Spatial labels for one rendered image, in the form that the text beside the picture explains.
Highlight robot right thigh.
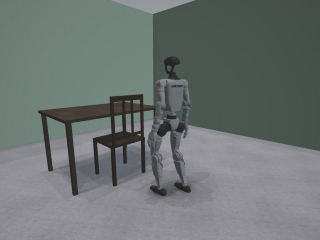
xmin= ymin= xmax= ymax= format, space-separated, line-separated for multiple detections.
xmin=170 ymin=122 xmax=185 ymax=161

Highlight robot left upper arm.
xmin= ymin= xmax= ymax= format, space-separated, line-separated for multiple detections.
xmin=155 ymin=79 xmax=166 ymax=110

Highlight table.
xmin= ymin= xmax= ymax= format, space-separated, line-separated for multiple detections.
xmin=38 ymin=102 xmax=156 ymax=196

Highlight robot left foot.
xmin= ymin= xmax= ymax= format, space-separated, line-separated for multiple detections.
xmin=150 ymin=185 xmax=167 ymax=196

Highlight robot right upper arm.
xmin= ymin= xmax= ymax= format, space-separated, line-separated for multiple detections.
xmin=181 ymin=79 xmax=191 ymax=107

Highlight chair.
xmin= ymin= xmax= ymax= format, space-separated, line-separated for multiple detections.
xmin=93 ymin=94 xmax=146 ymax=187

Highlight robot left hand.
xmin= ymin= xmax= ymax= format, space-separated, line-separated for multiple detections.
xmin=147 ymin=130 xmax=159 ymax=150

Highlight robot right hand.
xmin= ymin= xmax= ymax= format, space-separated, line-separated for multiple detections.
xmin=180 ymin=123 xmax=189 ymax=139

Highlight right robot forearm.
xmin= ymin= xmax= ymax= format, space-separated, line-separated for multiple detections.
xmin=182 ymin=104 xmax=191 ymax=124

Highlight left robot forearm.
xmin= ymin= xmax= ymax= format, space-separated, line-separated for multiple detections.
xmin=151 ymin=102 xmax=163 ymax=132

